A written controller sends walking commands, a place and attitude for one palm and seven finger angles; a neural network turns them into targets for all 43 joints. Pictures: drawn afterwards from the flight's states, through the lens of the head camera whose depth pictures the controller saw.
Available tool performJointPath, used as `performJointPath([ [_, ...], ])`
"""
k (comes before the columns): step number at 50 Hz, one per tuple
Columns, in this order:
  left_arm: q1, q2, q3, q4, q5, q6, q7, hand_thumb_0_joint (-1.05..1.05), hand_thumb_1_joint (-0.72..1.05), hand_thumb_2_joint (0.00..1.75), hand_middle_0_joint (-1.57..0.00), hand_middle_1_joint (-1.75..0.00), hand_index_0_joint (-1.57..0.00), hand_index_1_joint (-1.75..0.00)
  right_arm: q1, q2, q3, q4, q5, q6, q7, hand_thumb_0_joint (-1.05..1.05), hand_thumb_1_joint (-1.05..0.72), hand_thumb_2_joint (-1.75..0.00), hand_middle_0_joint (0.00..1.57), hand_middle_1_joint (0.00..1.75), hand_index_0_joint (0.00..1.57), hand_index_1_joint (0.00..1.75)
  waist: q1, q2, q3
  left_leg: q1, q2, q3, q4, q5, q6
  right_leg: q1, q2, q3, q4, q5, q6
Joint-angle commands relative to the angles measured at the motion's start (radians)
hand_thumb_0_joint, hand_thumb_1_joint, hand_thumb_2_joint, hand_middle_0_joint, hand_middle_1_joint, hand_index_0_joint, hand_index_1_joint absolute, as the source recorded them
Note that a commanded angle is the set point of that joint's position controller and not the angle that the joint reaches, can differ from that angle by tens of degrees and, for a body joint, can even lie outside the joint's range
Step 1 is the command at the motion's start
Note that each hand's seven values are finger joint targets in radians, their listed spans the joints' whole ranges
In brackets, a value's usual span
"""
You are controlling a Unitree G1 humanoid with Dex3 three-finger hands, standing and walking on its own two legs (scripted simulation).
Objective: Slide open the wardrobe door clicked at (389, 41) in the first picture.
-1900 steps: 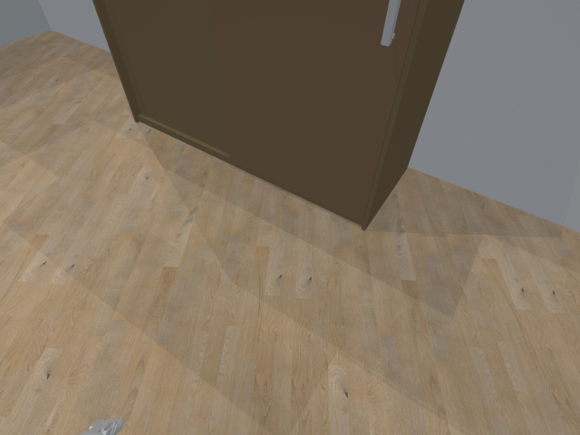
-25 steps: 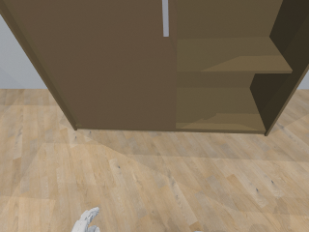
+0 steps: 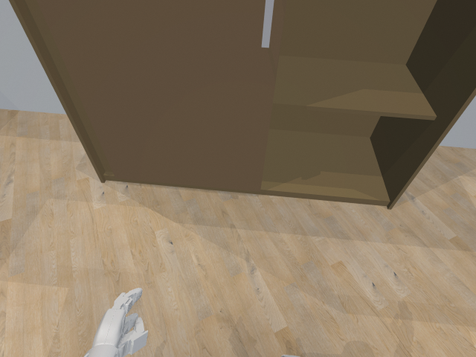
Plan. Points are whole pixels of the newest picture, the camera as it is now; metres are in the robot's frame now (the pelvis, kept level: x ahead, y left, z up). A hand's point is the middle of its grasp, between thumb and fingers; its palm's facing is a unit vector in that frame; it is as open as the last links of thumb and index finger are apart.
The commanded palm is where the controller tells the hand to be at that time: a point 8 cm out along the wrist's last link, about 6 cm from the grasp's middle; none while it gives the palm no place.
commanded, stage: stop stepping back and stand still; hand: right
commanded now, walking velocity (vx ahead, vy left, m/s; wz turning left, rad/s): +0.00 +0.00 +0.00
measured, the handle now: (269, 0) +0.99 -0.05 +0.20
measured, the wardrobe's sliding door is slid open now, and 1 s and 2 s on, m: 0.69 0.69 0.69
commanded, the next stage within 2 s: let the arm hang, fingers relaxed in 1.14 s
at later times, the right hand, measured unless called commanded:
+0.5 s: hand (468, 231) +0.25 -0.27 +0.17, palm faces +0.39 +0.77 -0.51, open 7.4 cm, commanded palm +0.19 -0.31 +0.18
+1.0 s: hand out of the picture +0.22 -0.30 +0.16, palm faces +0.43 +0.79 -0.43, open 7.4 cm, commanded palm +0.16 -0.34 +0.18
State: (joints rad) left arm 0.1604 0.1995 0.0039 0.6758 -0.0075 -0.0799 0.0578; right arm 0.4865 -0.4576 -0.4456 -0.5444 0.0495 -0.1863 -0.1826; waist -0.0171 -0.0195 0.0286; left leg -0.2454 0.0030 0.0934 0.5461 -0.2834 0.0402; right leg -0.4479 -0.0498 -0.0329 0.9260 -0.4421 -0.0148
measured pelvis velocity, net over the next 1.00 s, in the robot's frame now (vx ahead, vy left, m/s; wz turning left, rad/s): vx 0.02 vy -0.04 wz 0.01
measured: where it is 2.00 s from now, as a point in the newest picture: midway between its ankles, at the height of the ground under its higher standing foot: outside the picture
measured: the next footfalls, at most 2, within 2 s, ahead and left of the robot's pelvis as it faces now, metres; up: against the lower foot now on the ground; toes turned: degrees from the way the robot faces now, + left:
none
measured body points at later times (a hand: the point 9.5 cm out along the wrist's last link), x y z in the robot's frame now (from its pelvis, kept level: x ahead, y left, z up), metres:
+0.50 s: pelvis +0.05 -0.01 +0.00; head +0.06 +0.00 +0.45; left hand +0.22 +0.22 -0.08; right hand +0.23 -0.31 +0.20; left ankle +0.00 +0.10 -0.73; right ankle +0.07 -0.13 -0.73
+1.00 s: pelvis +0.02 -0.04 +0.01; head +0.03 -0.04 +0.46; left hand +0.20 +0.19 -0.07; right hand +0.19 -0.34 +0.18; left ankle +0.00 +0.10 -0.73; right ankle +0.07 -0.13 -0.73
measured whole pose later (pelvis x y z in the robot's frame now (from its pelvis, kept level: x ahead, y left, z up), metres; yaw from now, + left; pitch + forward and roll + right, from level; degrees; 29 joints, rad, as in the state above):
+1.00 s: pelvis +0.02 -0.04 +0.01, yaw +0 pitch +0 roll +2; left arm 0.19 0.20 -0.03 0.62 -0.01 -0.09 0.07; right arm 0.55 -0.38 -0.39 -0.45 0.06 -0.16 -0.15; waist -0.01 -0.02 0.00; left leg -0.16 0.03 0.07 0.42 -0.25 -0.03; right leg -0.29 -0.03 -0.07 0.49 -0.20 -0.04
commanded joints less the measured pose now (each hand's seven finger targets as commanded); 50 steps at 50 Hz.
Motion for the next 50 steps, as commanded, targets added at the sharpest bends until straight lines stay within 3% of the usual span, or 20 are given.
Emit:
performJointPath([
  [1, -0.082, 0.098, 0.029, -0.163, -0.015, -0.045, 0.009, 0.0, 0.9, 0.9, -0.2, -0.3, -0.2, -0.3, 0.05, -0.098, -0.1, -0.027, 0.021, -0.029, -0.013, 0.0, -0.9, -0.9, 0.2, 0.3, 0.2, 0.3, 0.018, 0.178, -0.091, 0.067, 0.232, -0.212, -0.179, 0.172, 0.097, 0.047, -0.004, -0.031, -0.18, 0.084, 0.001],
  [3, -0.079, 0.107, 0.031, -0.15, -0.006, -0.051, 0.017, 0.0, 0.9, 0.9, -0.2, -0.3, -0.2, -0.3, 0.019, -0.096, -0.082, -0.028, 0.018, -0.037, -0.012, 0.0, -0.9, -0.9, 0.2, 0.3, 0.2, 0.3, 0.032, 0.142, -0.08, -0.016, 0.179, -0.138, -0.147, 0.077, 0.042, 0.21, 0.027, -0.062, -0.356, 0.209, -0.003],
  [4, -0.079, 0.125, 0.041, -0.156, -0.004, -0.056, 0.021, 0.0, 0.9, 0.9, -0.2, -0.3, -0.2, -0.3, -0.015, -0.083, -0.055, -0.058, 0.017, -0.042, -0.007, 0.0, -0.9, -0.9, 0.2, 0.3, 0.2, 0.3, 0.031, 0.098, -0.07, -0.038, 0.156, -0.125, -0.103, 0.051, 0.016, 0.26, 0.003, -0.016, -0.42, 0.236, -0.015],
  [6, -0.096, 0.156, 0.048, -0.184, -0.005, -0.066, 0.029, 0.0, 0.9, 0.9, -0.2, -0.3, -0.2, -0.3, -0.024, -0.1, -0.059, -0.115, 0.008, -0.05, -0.002, 0.0, -0.9, -0.9, 0.2, 0.3, 0.2, 0.3, 0.007, -0.082, -0.042, -0.08, 0.066, -0.086, -0.02, -0.017, -0.051, 0.233, -0.152, 0.205, -0.542, 0.251, -0.081],
  [7, -0.099, 0.161, 0.046, -0.195, -0.01, -0.065, 0.027, 0.0, 0.9, 0.9, -0.2, -0.3, -0.2, -0.3, -0.035, -0.109, -0.061, -0.132, 0.0, -0.053, 0.0, 0.0, -0.9, -0.9, 0.2, 0.3, 0.2, 0.3, -0.001, -0.101, -0.028, -0.037, 0.037, -0.078, -0.022, -0.029, -0.068, 0.165, -0.18, 0.252, -0.588, 0.182, -0.093],
  [8, -0.095, 0.173, 0.052, -0.201, -0.016, -0.069, 0.027, 0.0, 0.9, 0.9, -0.2, -0.3, -0.2, -0.3, -0.039, -0.115, -0.064, -0.137, 0.0, -0.056, 0.002, 0.0, -0.9, -0.9, 0.2, 0.3, 0.2, 0.3, -0.002, -0.08, -0.027, 0.016, 0.026, -0.092, -0.053, -0.022, -0.069, 0.114, -0.168, 0.247, -0.59, 0.115, -0.084],
  [10, -0.098, 0.138, 0.033, -0.187, -0.002, -0.084, 0.029, 0.0, 0.9, 0.9, -0.2, -0.3, -0.2, -0.3, -0.095, -0.176, -0.109, -0.233, -0.017, -0.065, 0.002, 0.0, -0.9, -0.9, 0.2, 0.3, 0.2, 0.3, 0.002, -0.17, -0.013, 0.051, 0.042, -0.088, -0.068, 0.038, -0.052, 0.082, -0.096, 0.143, -0.567, 0.148, -0.067],
  [14, -0.057, 0.121, 0.038, -0.186, -0.011, -0.1, 0.02, 0.0, 0.9, 0.9, -0.2, -0.3, -0.2, -0.3, -0.013, -0.156, -0.101, -0.239, -0.007, -0.066, -0.007, 0.0, -0.9, -0.9, 0.2, 0.3, 0.2, 0.3, 0.007, -0.063, -0.178, 0.14, 0.106, -0.156, -0.095, 0.391, -0.023, 0.227, -0.037, 0.038, -0.374, 0.53, -0.029],
  [16, -0.052, 0.119, 0.039, -0.187, -0.016, -0.094, 0.016, 0.0, 0.9, 0.9, -0.2, -0.3, -0.2, -0.3, 0.043, -0.144, -0.108, -0.194, 0.001, -0.055, -0.007, 0.0, -0.9, -0.9, 0.2, 0.3, 0.2, 0.3, 0.012, -0.03, -0.208, 0.167, 0.125, -0.163, -0.084, 0.525, -0.02, 0.241, -0.033, 0.021, -0.349, 0.586, -0.019],
  [18, -0.048, 0.12, 0.04, -0.192, -0.017, -0.081, 0.013, 0.0, 0.9, 0.9, -0.2, -0.3, -0.2, -0.3, 0.082, -0.136, -0.119, -0.148, 0.008, -0.047, -0.006, 0.0, -0.9, -0.9, 0.2, 0.3, 0.2, 0.3, 0.012, -0.007, -0.212, 0.168, 0.118, -0.143, -0.078, 0.534, -0.027, 0.247, -0.038, 0.021, -0.362, 0.608, -0.018],
  [21, -0.054, 0.12, 0.039, -0.199, -0.022, -0.058, 0.01, 0.0, 0.9, 0.9, -0.2, -0.3, -0.2, -0.3, 0.129, -0.119, -0.118, -0.071, 0.016, -0.032, 0.005, 0.0, -0.9, -0.9, 0.2, 0.3, 0.2, 0.3, 0.015, 0.046, -0.18, 0.143, 0.102, -0.125, -0.091, 0.5, -0.039, 0.239, -0.049, 0.022, -0.376, 0.612, -0.02],
  [25, -0.071, 0.126, 0.039, -0.209, -0.022, -0.044, 0.015, 0.0, 0.9, 0.9, -0.2, -0.3, -0.2, -0.3, 0.092, -0.115, -0.1, -0.065, 0.02, -0.025, 0.015, 0.0, -0.9, -0.9, 0.2, 0.3, 0.2, 0.3, 0.016, 0.05, -0.141, 0.107, 0.097, -0.123, -0.122, 0.399, -0.044, 0.223, -0.05, 0.029, -0.4, 0.535, -0.024],
  [32, -0.079, 0.132, 0.029, -0.217, -0.012, -0.058, 0.027, 0.0, 0.9, 0.9, -0.2, -0.3, -0.2, -0.3, 0.006, -0.128, -0.068, -0.195, 0.005, -0.03, 0.007, 0.0, -0.9, -0.9, 0.2, 0.3, 0.2, 0.3, 0.003, -0.081, -0.157, 0.117, 0.058, -0.09, -0.111, 0.274, -0.053, 0.236, -0.062, 0.064, -0.475, 0.5, -0.036],
  [35, -0.08, 0.133, 0.029, -0.22, -0.01, -0.062, 0.031, 0.0, 0.9, 0.9, -0.2, -0.3, -0.2, -0.3, 0.003, -0.148, -0.086, -0.209, 0.004, -0.032, 0.001, 0.0, -0.9, -0.9, 0.2, 0.3, 0.2, 0.3, -0.001, -0.1, -0.153, 0.123, 0.048, -0.082, -0.119, 0.24, -0.054, 0.228, -0.06, 0.076, -0.494, 0.48, -0.034],
  [38, -0.074, 0.129, 0.025, -0.214, -0.008, -0.063, 0.029, 0.0, 0.9, 0.9, -0.2, -0.3, -0.2, -0.3, 0.023, -0.123, -0.076, -0.174, 0.003, -0.035, 0.001, 0.0, -0.9, -0.9, 0.2, 0.3, 0.2, 0.3, 0.002, -0.116, -0.133, 0.117, 0.04, -0.073, -0.13, 0.2, -0.054, 0.212, -0.057, 0.079, -0.521, 0.424, -0.028],
  [45, -0.08, 0.131, 0.026, -0.211, -0.005, -0.061, 0.025, 0.0, 0.9, 0.9, -0.2, -0.3, -0.2, -0.3, 0.042, -0.1, -0.068, -0.087, 0.008, -0.031, 0.01, 0.0, -0.9, -0.9, 0.2, 0.3, 0.2, 0.3, 0.004, -0.034, -0.089, 0.092, 0.041, -0.079, -0.187, 0.096, -0.051, 0.167, -0.05, 0.088, -0.567, 0.218, -0.024],
  [46, -0.08, 0.128, 0.023, -0.207, -0.006, -0.061, 0.023, 0.0, 0.9, 0.9, -0.2, -0.3, -0.2, -0.3, 0.032, -0.082, -0.047, -0.088, 0.007, -0.031, 0.013, 0.0, -0.9, -0.9, 0.2, 0.3, 0.2, 0.3, 0.008, -0.038, -0.083, 0.083, 0.042, -0.08, -0.192, 0.081, -0.051, 0.168, -0.05, 0.083, -0.571, 0.186, -0.024],
  [50, -0.09, 0.135, 0.023, -0.207, -0.001, -0.069, 0.026, 0.0, 0.9, 0.9, -0.2, -0.3, -0.2, -0.3, -0.03, -0.103, -0.049, -0.121, -0.002, -0.035, 0.011, 0.0, -0.9, -0.9, 0.2, 0.3, 0.2, 0.3, 0.005, -0.055, -0.078, 0.08, 0.035, -0.08, -0.203, 0.026, -0.05, 0.155, -0.045, 0.099, -0.601, 0.098, -0.027],
])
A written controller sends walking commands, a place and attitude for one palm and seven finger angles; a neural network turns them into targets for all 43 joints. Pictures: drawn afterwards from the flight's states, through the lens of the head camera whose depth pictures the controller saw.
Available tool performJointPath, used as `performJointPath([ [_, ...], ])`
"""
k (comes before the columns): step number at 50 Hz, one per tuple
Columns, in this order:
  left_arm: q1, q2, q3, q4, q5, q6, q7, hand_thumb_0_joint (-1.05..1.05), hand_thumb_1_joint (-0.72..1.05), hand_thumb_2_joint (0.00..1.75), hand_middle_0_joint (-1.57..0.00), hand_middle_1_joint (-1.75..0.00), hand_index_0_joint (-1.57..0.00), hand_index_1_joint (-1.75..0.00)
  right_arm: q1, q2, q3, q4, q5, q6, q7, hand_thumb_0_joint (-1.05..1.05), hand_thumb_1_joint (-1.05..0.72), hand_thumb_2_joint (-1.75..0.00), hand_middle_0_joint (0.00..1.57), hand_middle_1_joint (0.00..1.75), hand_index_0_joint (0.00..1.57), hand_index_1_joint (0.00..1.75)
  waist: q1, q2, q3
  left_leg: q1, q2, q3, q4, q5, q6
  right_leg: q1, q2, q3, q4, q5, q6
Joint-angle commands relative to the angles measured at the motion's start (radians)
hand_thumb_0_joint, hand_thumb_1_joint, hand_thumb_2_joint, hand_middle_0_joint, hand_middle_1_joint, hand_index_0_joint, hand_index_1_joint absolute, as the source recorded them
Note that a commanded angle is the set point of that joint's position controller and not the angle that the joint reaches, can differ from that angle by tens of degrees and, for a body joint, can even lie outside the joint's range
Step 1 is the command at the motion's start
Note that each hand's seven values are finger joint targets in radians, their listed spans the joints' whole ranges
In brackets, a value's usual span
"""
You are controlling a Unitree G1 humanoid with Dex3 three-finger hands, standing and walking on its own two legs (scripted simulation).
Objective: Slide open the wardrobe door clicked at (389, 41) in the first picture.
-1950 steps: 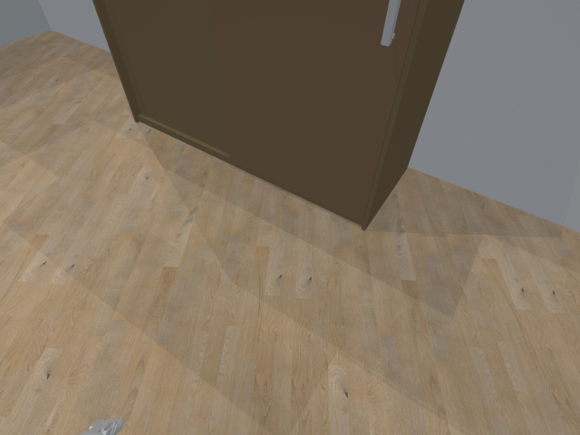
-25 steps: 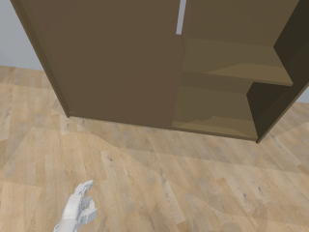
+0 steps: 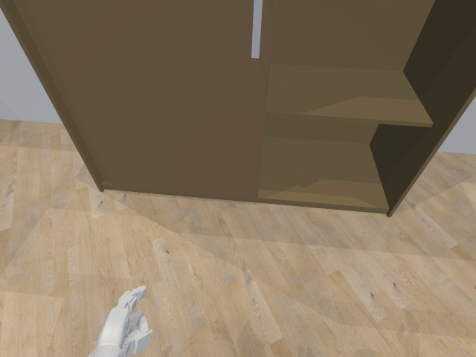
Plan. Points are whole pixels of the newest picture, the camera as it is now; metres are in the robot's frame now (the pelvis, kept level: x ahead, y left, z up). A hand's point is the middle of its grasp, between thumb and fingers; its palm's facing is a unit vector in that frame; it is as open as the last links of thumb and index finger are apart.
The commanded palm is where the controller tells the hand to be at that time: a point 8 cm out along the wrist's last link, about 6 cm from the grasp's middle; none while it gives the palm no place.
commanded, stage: stop stepping back and stand still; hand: right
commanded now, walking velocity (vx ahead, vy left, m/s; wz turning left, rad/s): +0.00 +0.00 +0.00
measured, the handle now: (258, 12) +0.97 -0.01 +0.19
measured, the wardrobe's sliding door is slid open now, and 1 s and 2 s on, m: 0.69 0.69 0.69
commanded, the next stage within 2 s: let the arm hang, fingers relaxed in 0.14 s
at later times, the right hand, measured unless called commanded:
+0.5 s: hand out of the picture +0.09 -0.20 -0.15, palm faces -0.06 +0.97 -0.25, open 7.4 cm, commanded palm none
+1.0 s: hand out of the picture -0.02 -0.21 -0.17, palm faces -0.03 +0.97 -0.25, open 7.4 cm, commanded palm none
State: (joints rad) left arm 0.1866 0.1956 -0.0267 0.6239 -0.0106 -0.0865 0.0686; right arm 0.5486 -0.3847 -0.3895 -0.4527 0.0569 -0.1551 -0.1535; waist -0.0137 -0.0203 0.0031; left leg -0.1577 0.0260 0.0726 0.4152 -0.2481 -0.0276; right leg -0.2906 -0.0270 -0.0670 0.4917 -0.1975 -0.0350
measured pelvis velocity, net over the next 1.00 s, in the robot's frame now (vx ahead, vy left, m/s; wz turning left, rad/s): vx -0.02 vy -0.01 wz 0.00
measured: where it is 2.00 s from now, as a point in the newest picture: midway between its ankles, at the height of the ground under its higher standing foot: outside the picture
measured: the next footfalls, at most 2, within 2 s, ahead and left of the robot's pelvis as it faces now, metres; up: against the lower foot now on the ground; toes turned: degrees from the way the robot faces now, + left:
none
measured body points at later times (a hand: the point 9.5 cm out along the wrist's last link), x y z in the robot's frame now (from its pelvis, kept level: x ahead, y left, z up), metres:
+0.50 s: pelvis -0.02 -0.01 -0.01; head -0.01 -0.01 +0.44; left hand +0.09 +0.26 -0.13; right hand +0.09 -0.25 -0.13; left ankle -0.02 +0.14 -0.74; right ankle +0.04 -0.09 -0.74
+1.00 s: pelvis -0.02 -0.01 +0.00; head +0.02 +0.00 +0.45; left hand +0.00 +0.22 -0.16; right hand -0.02 -0.26 -0.15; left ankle -0.02 +0.14 -0.74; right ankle +0.04 -0.09 -0.74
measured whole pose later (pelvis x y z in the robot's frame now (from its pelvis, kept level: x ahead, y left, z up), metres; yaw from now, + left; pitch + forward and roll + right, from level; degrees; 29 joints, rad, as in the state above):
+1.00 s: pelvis -0.02 -0.01 +0.00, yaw +0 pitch +0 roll +1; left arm 0.22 0.18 0.00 1.09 0.02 0.04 0.01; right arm 0.25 -0.21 0.01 1.12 -0.01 0.02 -0.02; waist 0.01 -0.03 0.08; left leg -0.20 0.06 0.06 0.44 -0.23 -0.04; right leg -0.29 0.01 -0.09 0.43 -0.14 -0.05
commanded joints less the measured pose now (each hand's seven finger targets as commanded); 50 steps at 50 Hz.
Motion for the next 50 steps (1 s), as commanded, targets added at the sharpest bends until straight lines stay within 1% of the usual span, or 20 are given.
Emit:
performJointPath([
  [1, -0.116, 0.13, 0.048, -0.152, 0.003, -0.064, 0.016, 0.0, 0.9, 0.9, -0.2, -0.3, -0.2, -0.3, -0.085, -0.171, -0.099, -0.203, -0.013, -0.065, -0.018, 0.0, -0.9, -0.9, 0.2, 0.3, 0.2, 0.3, 0.001, -0.058, -0.045, -0.011, 0.013, -0.06, -0.074, -0.011, 0.018, -0.003, -0.068, 0.13, -0.169, -0.153, -0.008],
  [6, -0.114, 0.124, 0.047, -0.14, 0.004, -0.071, 0.016, 0.0, 0.9, 0.9, -0.2, -0.3, -0.2, -0.3, -0.093, -0.183, -0.108, -0.234, -0.014, -0.071, -0.023, 0.0, -0.9, -0.9, 0.2, 0.3, 0.2, 0.3, 0.0, -0.05, -0.076, 0.01, 0.019, -0.063, -0.072, 0.042, 0.021, 0.024, -0.057, 0.122, -0.145, -0.089, -0.006],
  [10, -0.115, 0.128, 0.049, -0.141, 0.006, -0.077, 0.014, 0.0, 0.9, 0.9, -0.2, -0.3, -0.2, -0.3, -0.068, -0.186, -0.116, -0.253, -0.013, -0.075, -0.025, 0.0, -0.9, -0.9, 0.2, 0.3, 0.2, 0.3, -0.004, -0.122, -0.093, 0.029, 0.008, -0.047, -0.05, 0.062, 0.019, 0.031, -0.061, 0.132, -0.16, -0.048, -0.002],
  [11, -0.113, 0.12, 0.045, -0.136, 0.004, -0.076, 0.014, 0.0, 0.9, 0.9, -0.2, -0.3, -0.2, -0.3, -0.048, -0.181, -0.115, -0.23, -0.013, -0.073, -0.025, 0.0, -0.9, -0.9, 0.2, 0.3, 0.2, 0.3, -0.005, -0.094, -0.085, 0.022, 0.007, -0.05, -0.054, 0.063, 0.017, 0.029, -0.062, 0.128, -0.156, -0.04, -0.001],
  [12, -0.117, 0.334, 0.112, 0.142, 0.02, -0.109, -0.077, 0.0, 0.9, 0.9, -0.2, -0.3, -0.2, -0.3, -0.103, -0.025, 0.273, 0.619, -0.106, 0.061, 0.115, 0.0, -0.9, -0.9, 0.2, 0.3, 0.2, 0.3, 0.048, -0.043, -0.024, -0.115, 0.089, -0.031, 0.091, 0.19, 0.037, -0.042, -0.104, 0.145, 0.031, 0.233, -0.019],
  [13, -0.059, 0.297, 0.108, 0.11, -0.003, -0.027, -0.082, 0.0, 0.9, 0.9, -0.2, -0.3, -0.2, -0.3, -0.136, -0.049, 0.252, 0.641, -0.083, 0.13, 0.134, 0.0, -0.9, -0.9, 0.2, 0.3, 0.2, 0.3, 0.037, -0.029, -0.088, -0.135, 0.091, -0.077, 0.056, 0.11, 0.035, 0.021, -0.104, 0.122, 0.033, 0.232, -0.009],
  [14, -0.052, 0.278, 0.1, 0.082, -0.002, -0.004, -0.079, 0.0, 0.9, 0.9, -0.2, -0.3, -0.2, -0.3, -0.15, -0.04, 0.261, 0.628, -0.081, 0.149, 0.139, 0.0, -0.9, -0.9, 0.2, 0.3, 0.2, 0.3, 0.041, -0.03, -0.07, -0.173, 0.083, -0.06, 0.055, 0.013, 0.032, 0.021, -0.11, 0.124, 0.031, 0.152, -0.012],
  [15, -0.048, 0.267, 0.095, 0.093, 0.009, 0.006, -0.079, 0.0, 0.9, 0.9, -0.2, -0.3, -0.2, -0.3, -0.172, -0.028, 0.273, 0.672, -0.087, 0.143, 0.141, 0.0, -0.9, -0.9, 0.2, 0.3, 0.2, 0.3, 0.032, 0.028, -0.094, -0.153, 0.066, -0.052, 0.079, -0.003, 0.032, -0.015, -0.118, 0.15, 0.028, 0.169, -0.029],
  [16, -0.055, 0.266, 0.084, 0.091, 0.012, 0.02, -0.083, 0.0, 0.9, 0.9, -0.2, -0.3, -0.2, -0.3, -0.195, -0.031, 0.287, 0.719, -0.086, 0.145, 0.144, 0.0, -0.9, -0.9, 0.2, 0.3, 0.2, 0.3, 0.03, 0.058, -0.081, -0.154, 0.064, -0.047, 0.09, -0.062, 0.035, -0.04, -0.122, 0.171, 0.0, 0.101, -0.038],
  [18, -0.066, 0.259, 0.071, 0.104, 0.025, 0.042, -0.085, 0.0, 0.9, 0.9, -0.2, -0.3, -0.2, -0.3, -0.24, -0.04, 0.31, 0.834, -0.088, 0.147, 0.146, 0.0, -0.9, -0.9, 0.2, 0.3, 0.2, 0.3, 0.022, 0.162, -0.057, -0.126, 0.074, -0.063, 0.072, -0.061, 0.037, -0.071, -0.109, 0.183, -0.028, 0.033, -0.041],
  [20, -0.059, 0.249, 0.064, 0.12, 0.033, 0.062, -0.086, 0.0, 0.9, 0.9, -0.2, -0.3, -0.2, -0.3, -0.291, -0.048, 0.329, 0.948, -0.088, 0.153, 0.143, 0.0, -0.9, -0.9, 0.2, 0.3, 0.2, 0.3, 0.024, 0.2, -0.027, -0.125, 0.094, -0.091, 0.055, -0.043, 0.047, -0.072, -0.086, 0.174, -0.033, 0.035, -0.036],
  [22, -0.053, 0.216, 0.051, 0.151, 0.039, 0.078, -0.084, 0.0, 0.9, 0.9, -0.2, -0.3, -0.2, -0.3, -0.307, -0.027, 0.353, 1.058, -0.082, 0.161, 0.138, 0.0, -0.9, -0.9, 0.2, 0.3, 0.2, 0.3, 0.021, 0.145, -0.016, -0.113, 0.102, -0.109, 0.036, -0.024, 0.042, -0.05, -0.072, 0.151, -0.05, 0.052, -0.028],
  [26, -0.046, 0.196, 0.043, 0.214, 0.037, 0.091, -0.078, 0.0, 0.9, 0.9, -0.2, -0.3, -0.2, -0.3, -0.295, -0.023, 0.372, 1.231, -0.077, 0.163, 0.137, 0.0, -0.9, -0.9, 0.2, 0.3, 0.2, 0.3, 0.017, -0.067, -0.005, -0.085, 0.089, -0.117, -0.005, -0.077, 0.034, -0.028, -0.066, 0.151, -0.115, -0.018, -0.019],
  [29, -0.014, 0.176, 0.046, 0.268, 0.036, 0.096, -0.069, 0.0, 0.9, 0.9, -0.2, -0.3, -0.2, -0.3, -0.272, -0.001, 0.37, 1.333, -0.074, 0.157, 0.137, 0.0, -0.9, -0.9, 0.2, 0.3, 0.2, 0.3, 0.021, -0.147, -0.018, -0.076, 0.083, -0.116, -0.034, -0.101, 0.046, -0.003, -0.061, 0.148, -0.135, -0.093, -0.012],
  [31, 0.009, 0.168, 0.051, 0.293, 0.034, 0.1, -0.063, 0.0, 0.9, 0.9, -0.2, -0.3, -0.2, -0.3, -0.258, 0.008, 0.367, 1.383, -0.074, 0.157, 0.137, 0.0, -0.9, -0.9, 0.2, 0.3, 0.2, 0.3, 0.019, -0.156, -0.022, -0.056, 0.078, -0.104, -0.046, -0.101, 0.048, -0.007, -0.067, 0.157, -0.147, -0.128, -0.015],
  [34, 0.036, 0.165, 0.056, 0.331, 0.031, 0.103, -0.057, 0.0, 0.9, 0.9, -0.2, -0.3, -0.2, -0.3, -0.256, 0.018, 0.372, 1.44, -0.072, 0.156, 0.138, 0.0, -0.9, -0.9, 0.2, 0.3, 0.2, 0.3, 0.024, -0.112, 0.0, -0.08, 0.079, -0.106, -0.071, -0.122, 0.054, 0.007, -0.07, 0.16, -0.157, -0.158, -0.014],
  [35, 0.049, 0.165, 0.06, 0.337, 0.029, 0.105, -0.055, 0.0, 0.9, 0.9, -0.2, -0.3, -0.2, -0.3, -0.251, 0.019, 0.373, 1.454, -0.074, 0.155, 0.137, 0.0, -0.9, -0.9, 0.2, 0.3, 0.2, 0.3, 0.027, -0.056, -0.001, -0.087, 0.075, -0.104, -0.078, -0.121, 0.053, 0.025, -0.074, 0.162, -0.155, -0.148, -0.016],
  [37, 0.068, 0.157, 0.06, 0.362, 0.029, 0.105, -0.052, 0.0, 0.9, 0.9, -0.2, -0.3, -0.2, -0.3, -0.261, 0.037, 0.378, 1.482, -0.074, 0.156, 0.136, 0.0, -0.9, -0.9, 0.2, 0.3, 0.2, 0.3, 0.03, -0.01, 0.031, -0.109, 0.076, -0.102, -0.087, -0.138, 0.05, 0.024, -0.078, 0.162, -0.166, -0.151, -0.016],
  [49, 0.074, 0.113, 0.056, 0.436, 0.03, 0.101, -0.051, 0.0, 0.9, 0.9, -0.2, -0.3, -0.2, -0.3, -0.256, 0.075, 0.383, 1.553, -0.077, 0.158, 0.126, 0.0, -0.9, -0.9, 0.2, 0.3, 0.2, 0.3, 0.024, 0.042, 0.055, -0.104, 0.074, -0.093, -0.074, -0.091, 0.037, 0.042, -0.084, 0.152, -0.196, -0.096, -0.021],
  [50, 0.08, 0.112, 0.056, 0.442, 0.029, 0.1, -0.052, 0.0, 0.9, 0.9, -0.2, -0.3, -0.2, -0.3, -0.253, 0.071, 0.384, 1.556, -0.077, 0.156, 0.125, 0.0, -0.9, -0.9, 0.2, 0.3, 0.2, 0.3, 0.023, 0.053, 0.034, -0.091, 0.074, -0.093, -0.07, -0.069, 0.037, 0.058, -0.084, 0.15, -0.186, -0.059, -0.021],
])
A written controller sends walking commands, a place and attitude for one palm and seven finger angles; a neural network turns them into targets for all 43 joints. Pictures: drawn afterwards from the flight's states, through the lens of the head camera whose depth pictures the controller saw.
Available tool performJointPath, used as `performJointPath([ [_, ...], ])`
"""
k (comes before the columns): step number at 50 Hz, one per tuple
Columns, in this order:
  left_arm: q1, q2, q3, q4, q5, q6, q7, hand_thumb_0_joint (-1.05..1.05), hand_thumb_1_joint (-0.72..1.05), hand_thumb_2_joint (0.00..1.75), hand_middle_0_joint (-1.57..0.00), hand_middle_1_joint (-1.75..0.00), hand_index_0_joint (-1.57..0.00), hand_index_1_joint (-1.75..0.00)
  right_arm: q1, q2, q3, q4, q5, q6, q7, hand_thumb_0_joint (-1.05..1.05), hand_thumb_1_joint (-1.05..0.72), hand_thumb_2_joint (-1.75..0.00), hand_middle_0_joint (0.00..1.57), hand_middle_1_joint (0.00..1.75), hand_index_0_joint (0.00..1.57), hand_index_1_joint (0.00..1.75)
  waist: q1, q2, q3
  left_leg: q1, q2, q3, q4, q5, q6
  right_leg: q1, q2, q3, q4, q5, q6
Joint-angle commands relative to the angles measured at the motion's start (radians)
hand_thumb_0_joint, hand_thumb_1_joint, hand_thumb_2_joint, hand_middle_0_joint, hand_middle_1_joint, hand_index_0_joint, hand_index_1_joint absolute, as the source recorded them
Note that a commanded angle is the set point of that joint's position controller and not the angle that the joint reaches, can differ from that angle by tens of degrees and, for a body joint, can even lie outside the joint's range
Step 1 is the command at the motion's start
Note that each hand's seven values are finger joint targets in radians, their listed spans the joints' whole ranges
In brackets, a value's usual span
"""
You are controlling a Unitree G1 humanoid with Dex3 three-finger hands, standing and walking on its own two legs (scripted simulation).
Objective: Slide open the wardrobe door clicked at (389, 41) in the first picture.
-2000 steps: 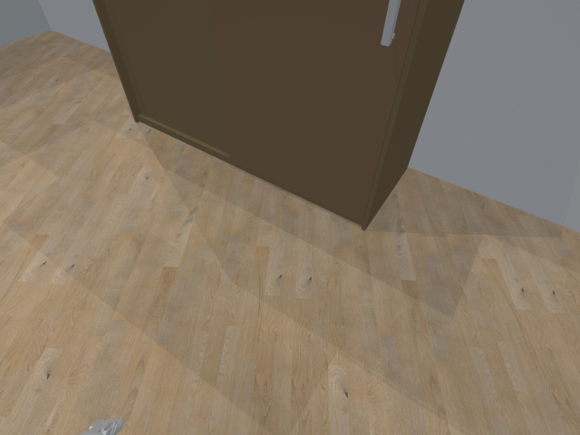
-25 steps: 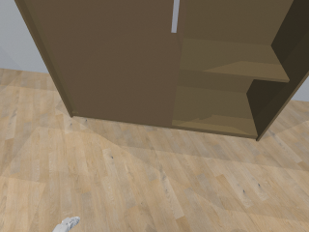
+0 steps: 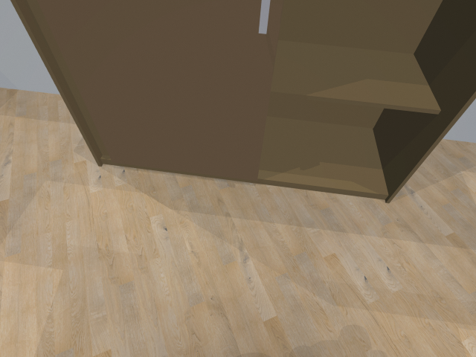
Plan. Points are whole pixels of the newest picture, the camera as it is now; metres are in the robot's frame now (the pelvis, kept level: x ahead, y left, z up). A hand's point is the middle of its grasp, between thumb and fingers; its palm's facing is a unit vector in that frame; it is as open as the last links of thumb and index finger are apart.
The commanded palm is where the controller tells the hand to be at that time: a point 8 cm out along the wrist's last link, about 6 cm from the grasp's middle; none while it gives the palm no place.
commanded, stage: let the arm hang, fingers relaxed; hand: right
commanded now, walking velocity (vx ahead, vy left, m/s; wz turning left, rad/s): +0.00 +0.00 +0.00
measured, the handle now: out of the picture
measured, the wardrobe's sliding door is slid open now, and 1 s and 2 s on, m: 0.69 0.69 0.69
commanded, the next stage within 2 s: look to check the result in 0.34 s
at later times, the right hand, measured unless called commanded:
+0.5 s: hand out of the picture +0.06 -0.17 -0.17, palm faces -0.04 +0.98 -0.20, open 7.3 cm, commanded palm none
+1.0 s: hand out of the picture +0.07 -0.16 -0.17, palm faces -0.03 +0.98 -0.19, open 7.4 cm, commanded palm none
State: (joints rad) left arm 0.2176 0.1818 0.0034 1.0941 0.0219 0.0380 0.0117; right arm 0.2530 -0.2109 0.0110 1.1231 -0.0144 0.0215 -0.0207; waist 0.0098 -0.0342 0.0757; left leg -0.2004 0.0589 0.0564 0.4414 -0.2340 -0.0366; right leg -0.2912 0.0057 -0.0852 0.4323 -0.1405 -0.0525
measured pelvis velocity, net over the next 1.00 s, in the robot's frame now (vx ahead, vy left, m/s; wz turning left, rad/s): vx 0.05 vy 0.02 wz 0.01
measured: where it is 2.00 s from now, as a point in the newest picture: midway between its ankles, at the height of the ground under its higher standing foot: outside the picture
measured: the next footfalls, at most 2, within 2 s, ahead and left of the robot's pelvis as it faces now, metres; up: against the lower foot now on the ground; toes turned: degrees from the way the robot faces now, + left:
none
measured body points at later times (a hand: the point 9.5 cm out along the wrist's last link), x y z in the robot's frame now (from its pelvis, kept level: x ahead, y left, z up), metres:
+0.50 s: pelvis +0.03 +0.01 +0.00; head +0.06 +0.01 +0.45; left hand +0.05 +0.24 -0.16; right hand +0.06 -0.22 -0.16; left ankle +0.00 +0.14 -0.74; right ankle +0.06 -0.09 -0.74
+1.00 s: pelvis +0.05 +0.02 +0.00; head +0.08 +0.02 +0.45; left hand +0.07 +0.25 -0.16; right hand +0.07 -0.21 -0.16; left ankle +0.00 +0.14 -0.74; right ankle +0.06 -0.09 -0.74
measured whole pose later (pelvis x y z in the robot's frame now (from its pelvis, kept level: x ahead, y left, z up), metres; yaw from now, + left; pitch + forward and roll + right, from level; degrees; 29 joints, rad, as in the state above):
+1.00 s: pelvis +0.05 +0.02 +0.00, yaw +1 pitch -1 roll +0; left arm 0.19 0.17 0.00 1.15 0.02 0.01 0.02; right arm 0.21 -0.17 0.01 1.15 -0.01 0.00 -0.03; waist 0.01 0.01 0.06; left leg -0.08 0.04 0.05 0.37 -0.27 -0.02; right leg -0.19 -0.01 -0.09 0.39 -0.20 -0.02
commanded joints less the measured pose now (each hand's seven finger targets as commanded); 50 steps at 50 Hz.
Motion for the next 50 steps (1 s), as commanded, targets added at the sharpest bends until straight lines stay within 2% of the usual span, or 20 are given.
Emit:
performJointPath([
  [1, 0.039, 0.118, 0.024, -0.021, -0.003, -0.025, 0.005, 0.0, 0.9, 0.9, -0.2, -0.3, -0.2, -0.3, 0.032, -0.098, -0.017, -0.02, -0.006, -0.02, -0.008, 0.0, -0.9, -0.9, 0.2, 0.3, 0.2, 0.3, 0.0, 0.06, -0.024, -0.054, 0.047, -0.076, -0.099, -0.083, 0.044, 0.056, -0.115, 0.162, -0.127, -0.108, -0.002],
  [2, 0.039, 0.116, 0.023, -0.02, -0.002, -0.026, 0.005, 0.0, 0.9, 0.9, -0.2, -0.3, -0.2, -0.3, 0.025, -0.097, -0.017, -0.021, -0.005, -0.02, -0.009, 0.0, -0.9, -0.9, 0.2, 0.3, 0.2, 0.3, 0.001, 0.076, -0.02, -0.056, 0.046, -0.077, -0.099, -0.085, 0.043, 0.058, -0.113, 0.162, -0.128, -0.103, -0.001],
  [9, 0.02, 0.11, 0.018, -0.003, -0.002, -0.033, 0.005, 0.0, 0.9, 0.9, -0.2, -0.3, -0.2, -0.3, 0.002, -0.092, -0.021, -0.024, -0.004, -0.024, -0.009, 0.0, -0.9, -0.9, 0.2, 0.3, 0.2, 0.3, 0.0, 0.002, -0.035, -0.02, 0.049, -0.082, -0.1, -0.03, 0.041, 0.073, -0.114, 0.152, -0.125, -0.033, 0.004],
  [11, 0.011, 0.107, 0.018, -0.001, -0.003, -0.035, 0.005, 0.0, 0.9, 0.9, -0.2, -0.3, -0.2, -0.3, -0.001, -0.09, -0.021, -0.022, -0.004, -0.027, -0.01, 0.0, -0.9, -0.9, 0.2, 0.3, 0.2, 0.3, 0.0, 0.017, -0.043, -0.01, 0.052, -0.084, -0.103, -0.004, 0.04, 0.085, -0.113, 0.147, -0.113, 0.003, 0.006],
  [14, 0.01, 0.108, 0.018, 0.003, -0.002, -0.036, 0.007, 0.0, 0.9, 0.9, -0.2, -0.3, -0.2, -0.3, -0.008, -0.09, -0.023, -0.021, -0.003, -0.028, -0.01, 0.0, -0.9, -0.9, 0.2, 0.3, 0.2, 0.3, 0.001, -0.006, -0.053, -0.003, 0.054, -0.085, -0.106, 0.011, 0.041, 0.102, -0.114, 0.144, -0.11, 0.021, 0.006],
  [16, 0.009, 0.103, 0.017, 0.004, -0.004, -0.037, 0.007, 0.0, 0.9, 0.9, -0.2, -0.3, -0.2, -0.3, -0.01, -0.089, -0.022, -0.021, -0.003, -0.03, -0.011, 0.0, -0.9, -0.9, 0.2, 0.3, 0.2, 0.3, 0.001, 0.019, -0.059, 0.008, 0.058, -0.087, -0.11, 0.044, 0.041, 0.112, -0.116, 0.138, -0.101, 0.059, 0.007],
  [19, 0.009, 0.108, 0.016, 0.009, -0.004, -0.037, 0.009, 0.0, 0.9, 0.9, -0.2, -0.3, -0.2, -0.3, -0.017, -0.088, -0.022, -0.017, -0.001, -0.029, -0.01, 0.0, -0.9, -0.9, 0.2, 0.3, 0.2, 0.3, 0.003, 0.01, -0.047, 0.006, 0.056, -0.085, -0.116, 0.036, 0.04, 0.118, -0.117, 0.137, -0.105, 0.056, 0.009],
  [20, 0.013, 0.11, 0.017, 0.007, -0.005, -0.036, 0.009, 0.0, 0.9, 0.9, -0.2, -0.3, -0.2, -0.3, -0.01, -0.09, -0.023, -0.019, -0.003, -0.03, -0.011, 0.0, -0.9, -0.9, 0.2, 0.3, 0.2, 0.3, 0.003, 0.029, -0.061, 0.014, 0.054, -0.085, -0.114, 0.05, 0.04, 0.128, -0.118, 0.138, -0.098, 0.072, 0.007],
  [23, 0.014, 0.106, 0.015, 0.015, -0.005, -0.038, 0.011, 0.0, 0.9, 0.9, -0.2, -0.3, -0.2, -0.3, -0.016, -0.086, -0.023, -0.014, -0.001, -0.03, -0.011, 0.0, -0.9, -0.9, 0.2, 0.3, 0.2, 0.3, 0.004, 0.03, -0.06, 0.021, 0.058, -0.086, -0.116, 0.064, 0.039, 0.134, -0.119, 0.133, -0.098, 0.093, 0.008],
  [25, 0.012, 0.11, 0.016, 0.014, -0.007, -0.037, 0.011, 0.0, 0.9, 0.9, -0.2, -0.3, -0.2, -0.3, -0.007, -0.086, -0.021, -0.011, -0.002, -0.031, -0.012, 0.0, -0.9, -0.9, 0.2, 0.3, 0.2, 0.3, 0.003, 0.055, -0.06, 0.019, 0.058, -0.086, -0.12, 0.081, 0.039, 0.147, -0.12, 0.128, -0.09, 0.107, 0.007],
  [29, 0.016, 0.104, 0.014, 0.023, -0.006, -0.039, 0.013, 0.0, 0.9, 0.9, -0.2, -0.3, -0.2, -0.3, -0.005, -0.081, -0.021, -0.006, 0.0, -0.032, -0.013, 0.0, -0.9, -0.9, 0.2, 0.3, 0.2, 0.3, 0.004, 0.032, -0.064, 0.034, 0.061, -0.088, -0.12, 0.102, 0.039, 0.153, -0.12, 0.123, -0.089, 0.134, 0.007],
  [33, 0.013, 0.104, 0.013, 0.026, -0.006, -0.038, 0.015, 0.0, 0.9, 0.9, -0.2, -0.3, -0.2, -0.3, 0.001, -0.079, -0.019, -0.002, 0.001, -0.033, -0.015, 0.0, -0.9, -0.9, 0.2, 0.3, 0.2, 0.3, 0.005, 0.05, -0.059, 0.035, 0.062, -0.087, -0.122, 0.122, 0.039, 0.163, -0.12, 0.119, -0.083, 0.143, 0.009],
  [43, 0.013, 0.1, 0.011, 0.032, -0.006, -0.039, 0.016, 0.0, 0.9, 0.9, -0.2, -0.3, -0.2, -0.3, 0.009, -0.077, -0.02, 0.003, 0.001, -0.033, -0.015, 0.0, -0.9, -0.9, 0.2, 0.3, 0.2, 0.3, 0.003, 0.026, -0.04, 0.046, 0.062, -0.085, -0.133, 0.123, 0.04, 0.16, -0.119, 0.114, -0.088, 0.142, 0.012],
  [45, 0.014, 0.103, 0.011, 0.031, -0.008, -0.04, 0.016, 0.0, 0.9, 0.9, -0.2, -0.3, -0.2, -0.3, 0.017, -0.082, -0.021, 0.004, 0.0, -0.036, -0.016, 0.0, -0.9, -0.9, 0.2, 0.3, 0.2, 0.3, 0.001, 0.042, -0.056, 0.057, 0.064, -0.083, -0.132, 0.153, 0.041, 0.171, -0.12, 0.115, -0.082, 0.166, 0.01],
  [50, 0.021, 0.103, 0.012, 0.032, -0.008, -0.041, 0.017, 0.0, 0.9, 0.9, -0.2, -0.3, -0.2, -0.3, 0.02, -0.082, -0.022, 0.002, 0.001, -0.036, -0.016, 0.0, -0.9, -0.9, 0.2, 0.3, 0.2, 0.3, 0.002, 0.032, -0.059, 0.067, 0.063, -0.086, -0.134, 0.164, 0.042, 0.173, -0.12, 0.112, -0.082, 0.173, 0.011],
])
